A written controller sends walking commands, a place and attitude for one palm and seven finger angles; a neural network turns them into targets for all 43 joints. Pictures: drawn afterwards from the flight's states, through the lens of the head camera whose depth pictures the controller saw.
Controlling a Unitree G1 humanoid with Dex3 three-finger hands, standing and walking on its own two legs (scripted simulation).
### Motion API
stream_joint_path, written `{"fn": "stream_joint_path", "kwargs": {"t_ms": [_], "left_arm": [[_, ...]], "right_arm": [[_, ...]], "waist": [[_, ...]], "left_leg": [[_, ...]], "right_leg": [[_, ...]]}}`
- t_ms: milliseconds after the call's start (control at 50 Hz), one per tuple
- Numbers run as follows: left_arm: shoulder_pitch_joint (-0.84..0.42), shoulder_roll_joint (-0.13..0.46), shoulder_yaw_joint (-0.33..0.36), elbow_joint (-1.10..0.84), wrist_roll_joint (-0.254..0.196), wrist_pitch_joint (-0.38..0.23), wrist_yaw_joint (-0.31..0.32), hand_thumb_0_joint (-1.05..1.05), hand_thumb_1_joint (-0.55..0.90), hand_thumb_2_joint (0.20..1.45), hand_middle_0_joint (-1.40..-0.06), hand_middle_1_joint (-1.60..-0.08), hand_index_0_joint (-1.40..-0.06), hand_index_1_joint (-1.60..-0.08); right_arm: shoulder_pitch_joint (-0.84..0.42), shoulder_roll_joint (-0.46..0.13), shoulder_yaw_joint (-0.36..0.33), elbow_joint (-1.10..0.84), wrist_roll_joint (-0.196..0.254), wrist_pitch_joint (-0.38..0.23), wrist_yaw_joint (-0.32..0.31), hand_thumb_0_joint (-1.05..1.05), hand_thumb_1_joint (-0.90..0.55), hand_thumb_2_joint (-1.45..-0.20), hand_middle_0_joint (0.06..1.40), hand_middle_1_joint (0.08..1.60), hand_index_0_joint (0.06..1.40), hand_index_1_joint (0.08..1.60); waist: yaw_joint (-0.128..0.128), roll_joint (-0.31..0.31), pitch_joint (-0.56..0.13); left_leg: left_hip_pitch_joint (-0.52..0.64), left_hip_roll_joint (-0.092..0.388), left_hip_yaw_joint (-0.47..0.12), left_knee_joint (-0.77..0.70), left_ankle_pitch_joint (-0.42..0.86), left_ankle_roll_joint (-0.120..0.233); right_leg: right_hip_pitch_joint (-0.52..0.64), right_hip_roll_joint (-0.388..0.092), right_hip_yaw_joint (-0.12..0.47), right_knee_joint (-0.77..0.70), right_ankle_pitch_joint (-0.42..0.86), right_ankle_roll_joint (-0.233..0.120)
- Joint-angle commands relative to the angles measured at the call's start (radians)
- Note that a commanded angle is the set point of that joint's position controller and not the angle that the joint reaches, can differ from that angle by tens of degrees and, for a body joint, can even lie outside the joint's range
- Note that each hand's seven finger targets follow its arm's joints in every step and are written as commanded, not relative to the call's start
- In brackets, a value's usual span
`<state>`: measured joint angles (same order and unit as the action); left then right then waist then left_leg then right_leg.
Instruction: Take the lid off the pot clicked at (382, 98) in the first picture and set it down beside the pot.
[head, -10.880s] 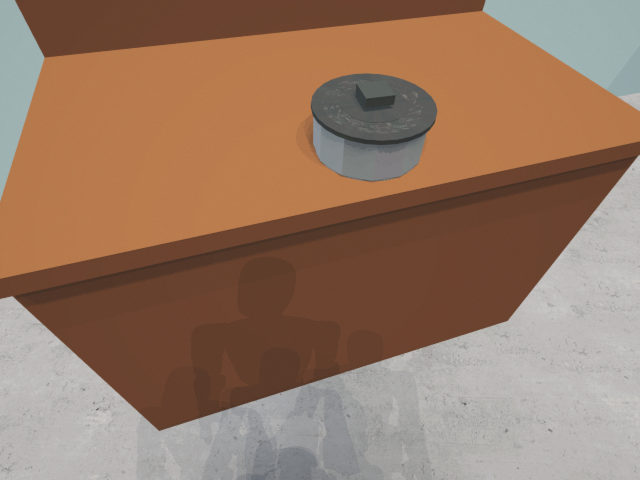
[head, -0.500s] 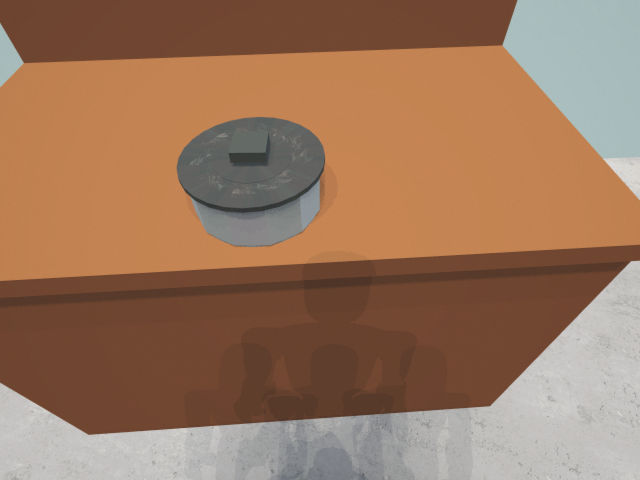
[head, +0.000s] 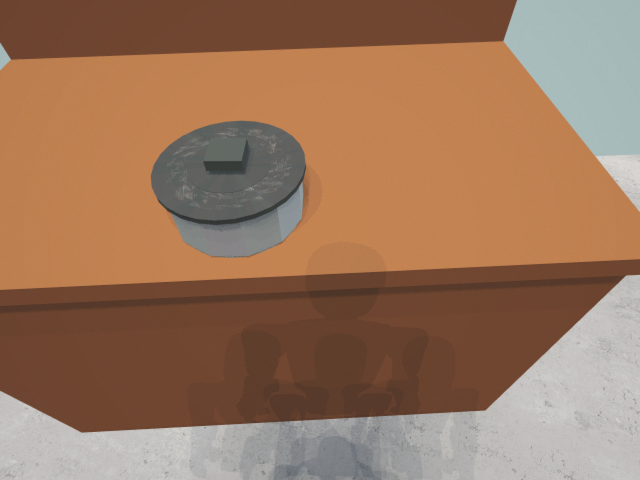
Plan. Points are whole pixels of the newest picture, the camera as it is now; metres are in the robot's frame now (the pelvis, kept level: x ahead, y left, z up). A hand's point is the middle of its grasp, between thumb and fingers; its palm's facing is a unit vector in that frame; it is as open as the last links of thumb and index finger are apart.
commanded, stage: look again from close up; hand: left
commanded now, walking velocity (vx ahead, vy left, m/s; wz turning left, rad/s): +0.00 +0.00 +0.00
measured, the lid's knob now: (226, 154) +0.49 +0.16 +0.15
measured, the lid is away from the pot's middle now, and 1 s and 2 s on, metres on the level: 0.00 0.00 0.00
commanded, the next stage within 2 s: lift the closed hand beside the body in 0.44 s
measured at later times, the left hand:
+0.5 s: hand out of the picture +0.02 +0.18 -0.17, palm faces +0.02 -0.97 -0.23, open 7.4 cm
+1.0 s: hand out of the picture +0.12 +0.23 +0.01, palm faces +0.32 -0.91 -0.27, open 3.9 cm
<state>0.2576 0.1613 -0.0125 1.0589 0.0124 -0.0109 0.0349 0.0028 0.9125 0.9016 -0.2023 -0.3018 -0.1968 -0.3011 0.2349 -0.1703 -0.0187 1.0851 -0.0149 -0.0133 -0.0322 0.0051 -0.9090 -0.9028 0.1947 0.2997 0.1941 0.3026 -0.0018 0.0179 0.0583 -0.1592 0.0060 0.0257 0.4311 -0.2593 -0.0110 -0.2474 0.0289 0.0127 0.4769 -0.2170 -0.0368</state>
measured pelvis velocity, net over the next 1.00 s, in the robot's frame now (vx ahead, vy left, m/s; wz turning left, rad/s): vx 0.00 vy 0.01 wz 0.06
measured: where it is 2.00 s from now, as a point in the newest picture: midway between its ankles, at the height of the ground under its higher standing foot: outside the picture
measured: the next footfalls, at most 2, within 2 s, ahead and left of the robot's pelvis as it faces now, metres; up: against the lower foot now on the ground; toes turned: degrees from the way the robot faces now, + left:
none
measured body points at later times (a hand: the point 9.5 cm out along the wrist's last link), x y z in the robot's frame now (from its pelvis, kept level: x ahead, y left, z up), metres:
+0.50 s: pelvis +0.00 -0.01 +0.00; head +0.02 -0.01 +0.45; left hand +0.02 +0.23 -0.15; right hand -0.01 -0.22 -0.16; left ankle -0.02 +0.13 -0.74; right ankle +0.02 -0.09 -0.74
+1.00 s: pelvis +0.00 +0.01 +0.00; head -0.02 +0.01 +0.45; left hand +0.10 +0.28 +0.03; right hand +0.26 -0.19 -0.01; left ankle -0.02 +0.13 -0.74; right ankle +0.02 -0.09 -0.74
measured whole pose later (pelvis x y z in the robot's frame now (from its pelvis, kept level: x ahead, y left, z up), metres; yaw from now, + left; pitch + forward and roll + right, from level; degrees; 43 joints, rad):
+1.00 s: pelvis +0.00 +0.01 +0.00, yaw +4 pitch -4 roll -1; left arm 0.65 0.22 0.06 -0.13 -0.02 -0.08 0.08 0.01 0.90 0.90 -0.84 -1.00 -0.84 -1.00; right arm 0.10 -0.24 -0.03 0.53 0.00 -0.24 -0.05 0.01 -0.91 -0.90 0.19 0.30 0.19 0.30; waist 0.08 0.02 0.01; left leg -0.13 -0.01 -0.03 0.49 -0.29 0.01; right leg -0.16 0.01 -0.05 0.45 -0.22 -0.02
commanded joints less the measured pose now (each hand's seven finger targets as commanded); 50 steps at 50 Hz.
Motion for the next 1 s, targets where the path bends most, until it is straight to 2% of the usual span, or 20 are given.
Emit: {"fn": "stream_joint_path", "kwargs": {"t_ms": [0,40,180,320,500,520,540,560,580,600,620,640,680,700,720,780,820,900,940,980], "left_arm": [[0.045,0.146,0.036,-0.032,-0.004,-0.024,0.006,0.000,0.900,0.900,-0.200,-0.300,-0.200,-0.300],[0.039,0.143,0.036,-0.032,-0.004,-0.023,0.006,0.000,0.900,0.900,-0.200,-0.300,-0.200,-0.300],[0.039,0.147,0.039,-0.025,-0.004,-0.026,0.006,0.000,0.900,0.900,-0.200,-0.300,-0.200,-0.300],[0.036,0.140,0.039,-0.023,-0.005,-0.018,0.005,0.000,0.900,0.900,-0.200,-0.300,-0.200,-0.300],[0.043,0.135,0.041,-0.021,-0.007,-0.019,0.004,0.000,0.900,0.900,-0.200,-0.300,-0.200,-0.300],[0.158,0.135,0.043,0.031,0.005,-0.044,0.043,0.000,0.900,0.900,-0.200,-0.300,-0.200,-0.300],[-0.536,0.346,0.106,-1.138,-0.095,-0.210,0.064,0.000,0.900,0.900,-0.244,-0.348,-0.244,-0.348],[-0.112,0.276,0.092,-1.007,-0.018,-0.138,0.113,0.000,0.900,0.900,-0.288,-0.396,-0.288,-0.396],[-0.029,0.169,0.067,-0.855,-0.031,-0.080,0.143,0.000,0.900,0.900,-0.332,-0.444,-0.332,-0.444],[0.146,0.061,0.004,-0.784,-0.051,-0.011,0.150,0.000,0.900,0.900,-0.376,-0.492,-0.376,-0.492],[0.115,0.074,0.017,-0.842,-0.039,-0.014,0.148,0.000,0.900,0.900,-0.420,-0.540,-0.420,-0.540],[0.198,0.085,0.053,-0.761,-0.025,-0.017,0.141,0.000,0.900,0.900,-0.464,-0.588,-0.464,-0.588],[0.436,0.052,0.075,-0.657,-0.019,-0.019,0.103,0.000,0.900,0.900,-0.552,-0.684,-0.552,-0.684],[0.519,0.080,0.122,-0.653,-0.027,-0.026,0.091,0.000,0.900,0.900,-0.596,-0.732,-0.596,-0.732],[0.529,0.078,0.103,-0.765,-0.030,-0.047,0.071,0.000,0.900,0.900,-0.640,-0.780,-0.640,-0.780],[0.358,0.162,0.115,-1.243,-0.033,-0.128,0.052,0.000,0.900,0.900,-0.772,-0.924,-0.772,-0.924],[0.245,0.193,0.127,-1.386,-0.028,-0.149,0.061,0.000,0.900,0.900,-0.860,-1.020,-0.860,-1.020],[0.335,0.153,0.146,-1.329,-0.037,-0.135,0.059,0.000,0.900,0.900,-1.036,-1.212,-1.036,-1.212],[0.327,0.137,0.118,-1.429,-0.036,-0.145,0.048,0.000,0.900,0.900,-1.124,-1.308,-1.124,-1.308],[0.328,0.167,0.140,-1.553,-0.033,-0.153,0.049,0.000,0.900,0.900,-1.212,-1.404,-1.212,-1.404]], "right_arm": [[0.078,-0.078,-0.011,-0.018,0.003,-0.013,-0.001,0.000,-0.900,-0.900,0.200,0.300,0.200,0.300],[0.077,-0.082,-0.009,-0.011,0.003,-0.011,-0.001,0.000,-0.900,-0.900,0.200,0.300,0.200,0.300],[0.092,-0.081,-0.008,0.007,0.003,-0.015,-0.001,0.000,-0.900,-0.900,0.200,0.300,0.200,0.300],[0.103,-0.072,-0.006,0.017,0.001,-0.011,-0.001,0.000,-0.900,-0.900,0.200,0.300,0.200,0.300],[0.125,-0.060,-0.004,0.025,0.001,-0.013,-0.002,0.000,-0.900,-0.900,0.200,0.300,0.200,0.300],[0.007,-0.099,-0.005,-0.041,0.012,-0.028,0.008,0.000,-0.900,-0.900,0.200,0.300,0.200,0.300],[-0.023,-0.232,0.000,-0.369,0.061,-0.191,0.000,0.000,-0.900,-0.900,0.200,0.300,0.200,0.300],[-0.080,-0.155,0.019,-0.360,0.055,-0.263,-0.038,0.000,-0.900,-0.900,0.200,0.300,0.200,0.300],[-0.095,-0.162,0.022,-0.267,0.057,-0.279,-0.055,0.000,-0.900,-0.900,0.200,0.300,0.200,0.300],[-0.094,-0.147,0.014,-0.287,0.074,-0.275,-0.039,0.000,-0.900,-0.900,0.200,0.300,0.200,0.300],[-0.114,-0.152,0.014,-0.333,0.054,-0.287,-0.030,0.000,-0.900,-0.900,0.200,0.300,0.200,0.300],[-0.121,-0.158,-0.016,-0.343,0.044,-0.295,-0.025,0.000,-0.900,-0.900,0.200,0.300,0.200,0.300],[-0.145,-0.151,-0.046,-0.382,0.038,-0.270,0.002,0.000,-0.900,-0.900,0.200,0.300,0.200,0.300],[-0.169,-0.152,-0.062,-0.413,0.042,-0.259,0.011,0.000,-0.900,-0.900,0.200,0.300,0.200,0.300],[-0.172,-0.147,-0.059,-0.458,0.043,-0.257,0.019,0.000,-0.900,-0.900,0.200,0.300,0.200,0.300],[-0.198,-0.141,-0.042,-0.589,0.044,-0.285,0.018,0.000,-0.900,-0.900,0.200,0.300,0.200,0.300],[-0.192,-0.139,-0.029,-0.624,0.032,-0.291,0.006,0.000,-0.900,-0.900,0.200,0.300,0.200,0.300],[-0.136,-0.133,-0.029,-0.636,0.025,-0.261,-0.010,0.000,-0.900,-0.900,0.200,0.300,0.200,0.300],[-0.132,-0.133,-0.022,-0.659,0.021,-0.252,-0.016,0.000,-0.900,-0.900,0.200,0.300,0.200,0.300],[-0.130,-0.132,-0.016,-0.673,0.013,-0.258,-0.019,0.000,-0.900,-0.900,0.200,0.300,0.200,0.300]], "waist": [[-0.006,-0.034,-0.040],[-0.005,-0.024,-0.010],[-0.003,-0.026,-0.032],[0.001,-0.022,0.013],[0.001,-0.008,0.000],[0.047,-0.065,-0.110],[0.021,0.073,-0.530],[0.043,0.291,-0.462],[0.033,0.230,-0.354],[0.029,0.164,-0.231],[0.029,0.063,-0.089],[0.036,-0.019,0.008],[0.065,-0.209,0.132],[0.080,-0.241,0.146],[0.086,-0.231,0.122],[0.071,-0.057,0.021],[0.040,0.043,0.017],[0.021,0.015,0.007],[0.026,0.012,-0.031],[0.039,0.075,-0.104]], "left_leg": [[0.014,0.076,-0.076,-0.061,0.130,0.029],[-0.004,0.073,-0.075,-0.062,0.123,0.027],[0.010,0.079,-0.076,-0.070,0.150,0.025],[-0.016,0.078,-0.079,-0.082,0.103,0.026],[-0.010,0.082,-0.083,-0.091,0.099,0.029],[-0.058,0.091,-0.018,0.142,0.117,0.004],[0.099,-0.015,-0.073,-0.052,0.131,0.024],[0.149,-0.006,-0.042,-0.077,0.153,0.041],[0.088,0.007,-0.047,-0.069,0.134,0.021],[0.035,0.013,-0.055,-0.082,0.083,0.015],[0.006,0.009,-0.061,-0.109,0.044,0.015],[-0.038,0.012,-0.061,-0.110,0.022,0.017],[-0.109,0.012,-0.053,-0.092,0.017,0.021],[-0.128,0.013,-0.045,-0.079,0.025,0.020],[-0.119,0.003,-0.029,-0.071,0.031,0.020],[-0.048,-0.014,-0.004,-0.062,0.032,0.026],[-0.029,-0.021,-0.001,-0.049,-0.005,0.028],[-0.008,-0.022,-0.004,-0.024,0.018,0.037],[0.006,-0.022,-0.009,-0.030,0.043,0.041],[0.028,-0.022,-0.019,-0.032,0.097,0.042]], "right_leg": [[0.031,-0.131,0.151,-0.113,0.150,-0.018],[0.021,-0.132,0.155,-0.122,0.130,-0.018],[0.053,-0.133,0.140,-0.122,0.162,-0.016],[0.028,-0.122,0.137,-0.144,0.050,-0.014],[0.034,-0.116,0.134,-0.143,0.037,-0.017],[0.144,-0.200,0.152,-0.085,0.594,0.024],[0.295,-0.126,0.104,-0.043,0.366,0.000],[0.209,-0.066,0.077,-0.047,0.165,-0.021],[0.155,-0.067,0.014,-0.059,0.108,-0.011],[0.112,-0.068,-0.021,-0.089,0.051,0.004],[0.086,-0.056,-0.035,-0.121,-0.003,0.012],[0.058,-0.059,-0.047,-0.139,-0.055,0.018],[0.012,-0.055,-0.055,-0.162,-0.129,0.024],[0.016,-0.059,-0.051,-0.171,-0.138,0.022],[0.031,-0.062,-0.036,-0.168,-0.147,0.022],[0.052,-0.063,-0.004,-0.169,-0.135,0.018],[0.018,-0.061,-0.007,-0.179,-0.137,0.021],[0.005,-0.040,-0.031,-0.160,-0.070,0.024],[0.037,-0.039,-0.035,-0.135,-0.026,0.025],[0.089,-0.041,-0.037,-0.107,0.041,0.021]]}}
